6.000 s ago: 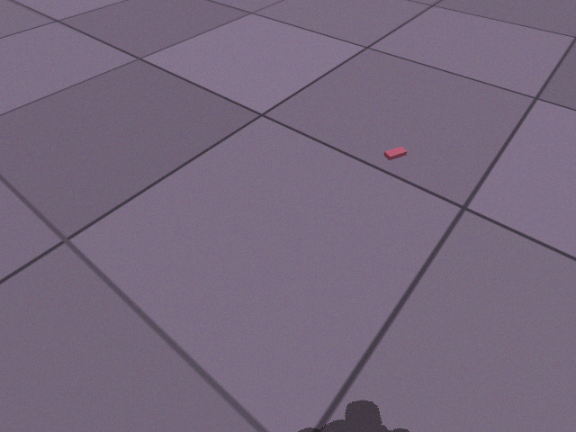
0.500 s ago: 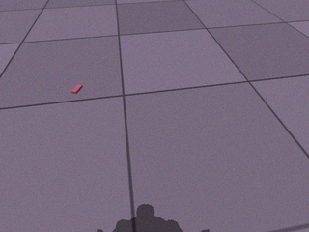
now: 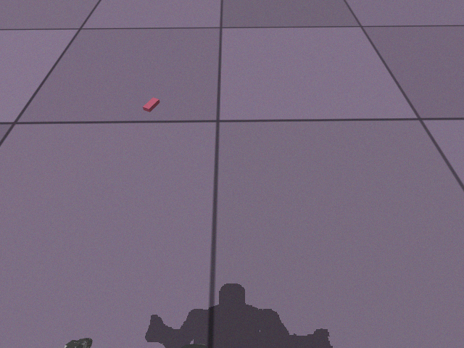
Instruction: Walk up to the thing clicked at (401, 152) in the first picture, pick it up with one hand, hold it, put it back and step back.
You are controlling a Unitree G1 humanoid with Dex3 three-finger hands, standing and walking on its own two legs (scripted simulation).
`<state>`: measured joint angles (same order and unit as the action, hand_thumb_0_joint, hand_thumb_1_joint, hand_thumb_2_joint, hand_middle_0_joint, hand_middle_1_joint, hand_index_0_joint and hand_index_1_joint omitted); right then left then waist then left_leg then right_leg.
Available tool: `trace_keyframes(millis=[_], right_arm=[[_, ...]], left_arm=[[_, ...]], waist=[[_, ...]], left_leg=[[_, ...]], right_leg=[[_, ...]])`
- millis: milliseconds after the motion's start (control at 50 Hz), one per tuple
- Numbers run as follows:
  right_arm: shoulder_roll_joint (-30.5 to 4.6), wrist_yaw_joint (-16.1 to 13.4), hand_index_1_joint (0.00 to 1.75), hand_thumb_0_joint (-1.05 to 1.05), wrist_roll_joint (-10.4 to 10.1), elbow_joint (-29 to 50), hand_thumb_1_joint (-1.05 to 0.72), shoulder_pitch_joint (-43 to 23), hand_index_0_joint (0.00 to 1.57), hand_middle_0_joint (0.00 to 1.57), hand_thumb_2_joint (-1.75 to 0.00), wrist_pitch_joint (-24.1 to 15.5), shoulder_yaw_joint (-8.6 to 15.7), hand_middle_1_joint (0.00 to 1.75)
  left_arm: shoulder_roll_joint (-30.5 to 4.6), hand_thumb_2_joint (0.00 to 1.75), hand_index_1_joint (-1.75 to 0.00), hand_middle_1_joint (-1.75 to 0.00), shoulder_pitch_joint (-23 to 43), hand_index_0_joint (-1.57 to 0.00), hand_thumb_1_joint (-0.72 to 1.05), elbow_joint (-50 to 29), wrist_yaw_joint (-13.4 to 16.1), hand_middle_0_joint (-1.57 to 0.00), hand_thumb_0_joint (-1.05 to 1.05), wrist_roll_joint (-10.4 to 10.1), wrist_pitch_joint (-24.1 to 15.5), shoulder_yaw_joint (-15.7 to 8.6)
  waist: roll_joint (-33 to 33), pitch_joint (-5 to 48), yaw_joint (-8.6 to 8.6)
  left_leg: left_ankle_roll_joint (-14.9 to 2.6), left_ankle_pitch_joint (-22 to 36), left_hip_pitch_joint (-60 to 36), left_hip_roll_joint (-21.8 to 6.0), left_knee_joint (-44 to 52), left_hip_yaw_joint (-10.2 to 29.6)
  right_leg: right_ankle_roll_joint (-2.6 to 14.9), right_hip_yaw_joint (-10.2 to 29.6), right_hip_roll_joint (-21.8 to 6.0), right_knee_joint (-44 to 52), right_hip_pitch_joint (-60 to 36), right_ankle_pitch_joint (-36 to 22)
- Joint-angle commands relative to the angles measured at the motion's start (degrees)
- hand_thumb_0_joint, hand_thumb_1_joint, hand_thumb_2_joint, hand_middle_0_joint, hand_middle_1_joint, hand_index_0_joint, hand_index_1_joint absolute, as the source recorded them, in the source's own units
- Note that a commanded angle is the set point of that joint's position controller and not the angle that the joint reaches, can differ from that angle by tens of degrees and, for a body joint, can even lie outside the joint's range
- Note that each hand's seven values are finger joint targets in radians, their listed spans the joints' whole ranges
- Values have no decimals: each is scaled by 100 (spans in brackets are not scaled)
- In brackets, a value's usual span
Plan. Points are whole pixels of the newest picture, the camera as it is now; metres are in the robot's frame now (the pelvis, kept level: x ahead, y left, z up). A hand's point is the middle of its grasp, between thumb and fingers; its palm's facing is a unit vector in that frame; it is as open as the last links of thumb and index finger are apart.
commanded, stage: walk up
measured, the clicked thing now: (151, 104) +1.68 +0.61 -0.76
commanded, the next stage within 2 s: stand in 1.38 s
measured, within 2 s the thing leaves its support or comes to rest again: neither
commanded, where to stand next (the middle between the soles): +0.05 +0.00 m, yaw +21 degrees
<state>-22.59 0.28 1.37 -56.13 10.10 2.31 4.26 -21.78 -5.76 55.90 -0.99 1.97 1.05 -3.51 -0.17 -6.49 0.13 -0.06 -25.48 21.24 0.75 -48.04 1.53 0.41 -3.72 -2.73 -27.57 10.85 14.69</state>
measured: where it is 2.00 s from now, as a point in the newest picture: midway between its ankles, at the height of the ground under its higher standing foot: outside the picture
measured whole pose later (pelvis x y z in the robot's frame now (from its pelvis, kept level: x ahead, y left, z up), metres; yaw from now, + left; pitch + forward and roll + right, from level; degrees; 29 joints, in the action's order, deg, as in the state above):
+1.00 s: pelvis +0.01 -0.01 -0.01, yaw +20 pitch -3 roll +0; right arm -20.3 -0.3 0.0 -53.8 9.2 -1.0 0.3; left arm -21.4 -10.0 55.3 -1.2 0.7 0.7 -1.1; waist -0.7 -5.1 0.7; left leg 0.2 -16.8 14.6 1.0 -34.4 3.4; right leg -1.4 -1.8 -2.7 -33.7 12.4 18.3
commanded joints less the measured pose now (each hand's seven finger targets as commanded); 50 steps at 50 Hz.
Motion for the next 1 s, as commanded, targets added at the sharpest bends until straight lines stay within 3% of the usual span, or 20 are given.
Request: trace_keyframes(millis=[0, 100, 120, 140, 160, 180, 240, 380, 440, 480, 500, 520, 560, 680, 720, 740, 820, 880, 920, 980], right_arm=[[-1079, 102, 30, 0, -41, 741, -90, 227, 20, 20, -90, -121, 302, 30], [-995, 56, 30, 0, -21, 534, -90, 823, 20, 20, -90, -302, 352, 30], [-1253, -10, 30, 0, 43, 492, -90, 992, 20, 20, -90, -370, 436, 30], [-1857, -77, 30, 0, 143, 683, -90, 781, 20, 20, -90, -419, 565, 30], [-2272, -110, 30, 0, 92, 926, -90, 593, 20, 20, -90, -462, 585, 30], [-2130, -137, 30, 0, 25, 962, -90, 468, 20, 20, -90, -482, 560, 30], [-1655, -252, 30, 0, 13, 1058, -90, 282, 20, 20, -90, -521, 369, 30], [-1590, -242, 30, 0, 26, 1281, -90, 434, 20, 20, -90, -459, 299, 30], [-1394, -221, 30, 0, -96, 1382, -90, 265, 20, 20, -90, -350, 204, 30], [-872, -213, 30, 0, -197, 1527, -90, 130, 20, 20, -90, -328, 55, 30], [-1132, -282, 30, 0, -159, 1421, -90, 221, 20, 20, -90, -290, 170, 30], [-1288, -272, 30, 0, -133, 1319, -90, 218, 20, 20, -90, -286, 209, 30], [-1153, -182, 30, 0, -139, 1156, -90, 304, 20, 20, -90, -306, 192, 30], [-895, -106, 30, 0, -40, 876, -90, 689, 20, 20, -90, -507, 140, 30], [-1522, -164, 30, 0, 72, 1025, -90, 383, 20, 20, -90, -633, 245, 30], [-1839, -155, 30, 0, -48, 1001, -90, 343, 20, 20, -90, -624, 299, 30], [-1343, -211, 30, 0, -113, 947, -90, -173, 20, 20, -90, -610, 54, 30], [-1000, -142, 30, 0, -228, 875, -90, -236, 20, 20, -90, -500, -69, 30], [-944, -123, 30, 0, -187, 639, -90, -27, 20, 20, -90, -421, -53, 30], [-1075, -71, 30, 0, -141, 452, -90, -300, 20, 20, -90, -470, -72, 30]], left_arm=[[-1542, 90, -30, -30, 506, -20, 90, -775, 132, -20, 0, 99, -177, -370], [-1540, 90, -30, -30, 257, -20, 90, -910, -5, -20, 0, -24, 3, -352], [-1190, 90, -30, -30, 22, -20, 90, -934, -16, -20, 0, -64, 67, -257], [-716, 90, -30, -30, -160, -20, 90, -1046, -43, -20, 0, -114, 120, -133], [-1091, 90, -30, -30, -203, -20, 90, -1016, 26, -20, 0, -80, 185, -252], [-1372, 90, -30, -30, -18, -20, 90, -948, 35, -20, 0, -103, 194, -311], [-1258, 90, -30, -30, -385, -20, 90, -796, 3, -20, 0, -124, 160, -321], [-1066, 90, -30, -30, -494, -20, 90, -853, 20, -20, 0, -104, 65, -343], [-1023, 90, -30, -30, -887, -20, 90, -754, 79, -20, 0, -70, -76, -349], [-1767, 90, -30, -30, -665, -20, 90, -905, 118, -20, 0, 18, -178, -457], [-1940, 90, -30, -30, -299, -20, 90, -1027, 82, -20, 0, 6, -166, -492], [-1733, 90, -30, -30, -254, -20, 90, -1057, 66, -20, 0, -12, -169, -440], [-1442, 90, -30, -30, -226, -20, 90, -1022, 92, -20, 0, -18, -221, -323], [-1339, 90, -30, -30, -368, -20, 90, -1055, 38, -20, 0, -96, -121, -262], [-632, 90, -30, -30, -541, -20, 90, -1136, 23, -20, 0, -194, -59, -77], [-1155, 90, -30, -30, -391, -20, 90, -969, 116, -20, 0, -178, -8, -230], [-1066, 90, -30, -30, -657, -20, 90, -715, 109, -20, 0, -220, -135, -177], [-1249, 90, -30, -30, -597, -20, 90, -518, 137, -20, 0, -113, -240, -172], [-1452, 90, -30, -30, 25, -20, 90, -586, 85, -20, 0, -117, -235, -146], [-1194, 90, -30, -30, 202, -20, 90, -440, 73, -20, 0, -160, -219, -54]], waist=[[-1053, 553, -58], [-747, 894, -190], [-10, 1006, -215], [1594, 843, -76], [1271, 926, -89], [866, 603, -97], [890, 674, 98], [957, 843, -21], [703, 1134, 224], [-786, 809, 197], [-1283, 722, 132], [-1015, 397, 86], [-680, 162, 34], [-879, 873, -83], [848, 1038, 118], [764, 985, -66], [898, 842, 207], [309, 1022, 179], [-194, 675, -123], [-65, 499, -25]], left_leg=[[-13, 50, 442, -534, -248, 159], [-58, 1214, -1204, 104, 2160, -707], [-132, 1482, -1831, -99, 2612, -202], [-612, 1756, -2118, -1553, 3211, 2178], [-1389, 1211, -1269, -2222, 3282, 3390], [-1560, 1215, -811, -2121, 3244, 3236], [-1203, 2197, -1091, -1442, 2561, 1863], [-1254, 3394, -550, -1326, 1995, 1672], [-791, 3323, -466, -835, 1066, 1263], [-183, 1281, 750, 340, -29, 449], [-75, -969, 483, 170, -903, 182], [-80, -1162, 402, 65, -1146, 353], [-129, -608, 487, 80, -922, 309], [-189, 1342, -1269, 162, 2417, -279], [-912, 2265, -2019, -1773, 2796, 2716], [-1623, 2202, -1101, -2166, 2693, 2937], [-943, 3834, -995, -1235, 1919, 1232], [-291, 2804, -426, -645, 1523, 778], [-164, 1114, -977, -213, 1723, 487], [-281, 1500, -848, -525, 2228, 834]], right_leg=[[1207, 946, -1588, 840, -447, -1449], [858, 186, -1208, -589, 125, -663], [534, -51, -921, -1463, 669, 156], [79, -422, -21, -2592, 1968, 1912], [36, 587, -53, -2867, 1684, 2199], [51, 819, -183, -3203, 1509, 2051], [104, 776, -285, -2829, 1538, 1401], [47, 373, 119, -1652, 533, 1292], [261, 321, 233, 84, -308, 105], [981, 2351, -1414, 836, -428, -309], [1745, 2950, -2318, 853, 206, -884], [1792, 2815, -2298, 881, 578, -1168], [1301, 1598, -1433, 477, 372, -1433], [710, 615, -955, -947, 228, -1818], [7, 230, -6, -1871, 1701, 1190], [25, 680, -193, -2228, 1011, 2169], [123, 492, -143, -886, 479, 1012], [323, 955, -540, 245, -537, -1059], [576, 1337, -937, 436, 482, -77], [275, 785, -497, 457, 336, 222]])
